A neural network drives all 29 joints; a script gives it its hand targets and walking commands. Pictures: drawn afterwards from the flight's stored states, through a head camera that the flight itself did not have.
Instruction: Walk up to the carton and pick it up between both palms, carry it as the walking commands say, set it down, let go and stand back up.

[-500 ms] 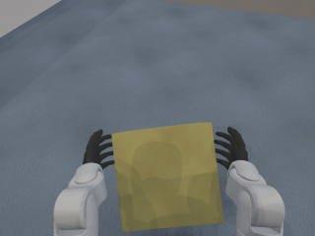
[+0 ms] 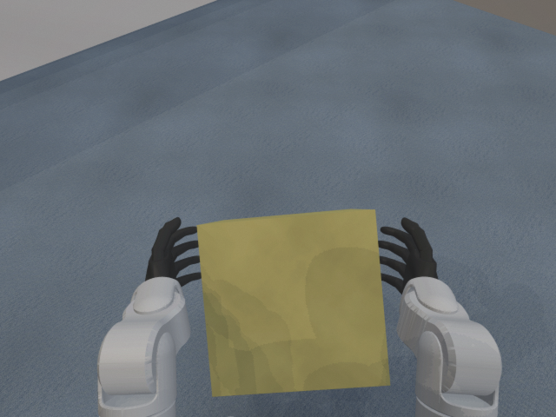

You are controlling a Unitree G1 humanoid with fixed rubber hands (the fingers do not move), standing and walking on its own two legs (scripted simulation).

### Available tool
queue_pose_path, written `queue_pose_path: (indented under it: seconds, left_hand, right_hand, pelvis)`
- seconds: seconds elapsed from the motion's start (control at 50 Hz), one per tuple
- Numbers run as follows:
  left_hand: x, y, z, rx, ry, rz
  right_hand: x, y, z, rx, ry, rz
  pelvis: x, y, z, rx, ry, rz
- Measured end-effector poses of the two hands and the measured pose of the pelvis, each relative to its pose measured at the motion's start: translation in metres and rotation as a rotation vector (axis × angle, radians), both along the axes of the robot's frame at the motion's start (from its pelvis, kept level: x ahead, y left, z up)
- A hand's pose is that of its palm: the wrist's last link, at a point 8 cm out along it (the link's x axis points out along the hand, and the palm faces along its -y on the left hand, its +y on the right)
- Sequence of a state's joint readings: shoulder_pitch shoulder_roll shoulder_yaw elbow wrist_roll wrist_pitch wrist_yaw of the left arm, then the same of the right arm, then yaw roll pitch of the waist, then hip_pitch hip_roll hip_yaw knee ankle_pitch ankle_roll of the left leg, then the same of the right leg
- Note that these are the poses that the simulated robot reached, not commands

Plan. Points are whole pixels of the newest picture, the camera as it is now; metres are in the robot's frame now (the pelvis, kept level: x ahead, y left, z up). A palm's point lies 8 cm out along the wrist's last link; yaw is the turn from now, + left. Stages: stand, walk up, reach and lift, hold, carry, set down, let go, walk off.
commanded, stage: carry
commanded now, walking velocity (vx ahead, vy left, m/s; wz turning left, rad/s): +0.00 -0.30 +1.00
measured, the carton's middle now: (292, 288) +0.31 -0.01 -0.01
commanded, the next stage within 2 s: none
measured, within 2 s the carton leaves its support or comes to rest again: neither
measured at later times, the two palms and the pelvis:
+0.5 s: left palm (92, 358) +0.18 +0.20 +0.11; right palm (340, 246) +0.32 -0.07 +0.09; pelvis +0.01 -0.05 +0.01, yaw +29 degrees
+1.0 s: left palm out of the picture +0.08 +0.20 +0.12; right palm (299, 261) +0.29 -0.02 +0.10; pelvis +0.00 -0.08 +0.01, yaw +46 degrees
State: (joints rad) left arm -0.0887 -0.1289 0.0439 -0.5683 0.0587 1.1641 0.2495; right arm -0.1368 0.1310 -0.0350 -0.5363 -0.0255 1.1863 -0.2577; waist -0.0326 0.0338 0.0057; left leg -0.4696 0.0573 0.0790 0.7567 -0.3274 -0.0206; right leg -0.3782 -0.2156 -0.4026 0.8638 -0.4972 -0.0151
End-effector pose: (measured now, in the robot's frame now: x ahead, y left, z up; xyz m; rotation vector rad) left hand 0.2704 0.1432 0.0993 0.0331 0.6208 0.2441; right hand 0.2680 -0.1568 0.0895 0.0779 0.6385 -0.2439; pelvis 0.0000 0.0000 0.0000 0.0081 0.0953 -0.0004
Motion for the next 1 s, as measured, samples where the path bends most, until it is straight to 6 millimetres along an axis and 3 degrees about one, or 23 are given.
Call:
queue_pose_path:
  seconds: [0.06,0.14,0.3,0.36,0.48,0.56,0.64,0.72,0.86,1.0]
  left_hand:
    - [-0.01,0.017,-0.008,-0.023,0.015,0.069]
    - [-0.025,0.026,-0.009,-0.038,0.056,0.145]
    - [-0.041,0.015,0.004,-0.004,0.039,0.238]
    - [-0.05,0.019,0.011,0.004,0.027,0.284]
    - [-0.08,0.046,0.016,0.022,0.018,0.437]
    - [-0.113,0.07,0.005,0.014,0.023,0.549]
    - [-0.144,0.074,-0.007,-0.038,0.047,0.647]
    - [-0.163,0.066,-0.01,-0.049,0.066,0.718]
    - [-0.169,0.048,0.006,-0.025,0.038,0.729]
    - [-0.187,0.055,0.019,0.004,-0.01,0.766]
  right_hand:
    - [0.009,0.017,-0.002,-0.013,0.016,0.068]
    - [0.017,0.027,-0.005,-0.02,0.058,0.147]
    - [0.032,0.024,-0.006,0.017,0.049,0.238]
    - [0.038,0.031,-0.001,0.026,0.037,0.289]
    - [0.049,0.075,0.005,0.029,0.024,0.442]
    - [0.046,0.114,0.001,0.019,0.023,0.549]
    - [0.038,0.133,-0.005,-0.02,0.055,0.649]
    - [0.037,0.139,-0.009,-0.018,0.075,0.722]
    - [0.039,0.127,-0.006,0.028,0.051,0.739]
    - [0.025,0.138,0.013,0.038,-0.014,0.777]
  pelvis:
    - [-0.001,-0.002,-0.001,-0.011,-0.025,0.017]
    - [-0.001,-0.014,0.007,-0.019,-0.029,0.096]
    - [0.005,-0.045,0.008,-0.016,-0.043,0.254]
    - [0.009,-0.05,0.01,-0.003,-0.042,0.318]
    - [0.008,-0.053,0.012,-0.001,-0.003,0.48]
    - [0.002,-0.048,0.005,-0.005,-0.006,0.528]
    - [0.0,-0.059,0.005,0.005,-0.047,0.595]
    - [0.004,-0.073,0.006,0.015,-0.047,0.642]
    - [0.01,-0.084,0.006,0.041,-0.076,0.71]
    - [0.002,-0.083,0.005,0.029,-0.067,0.799]
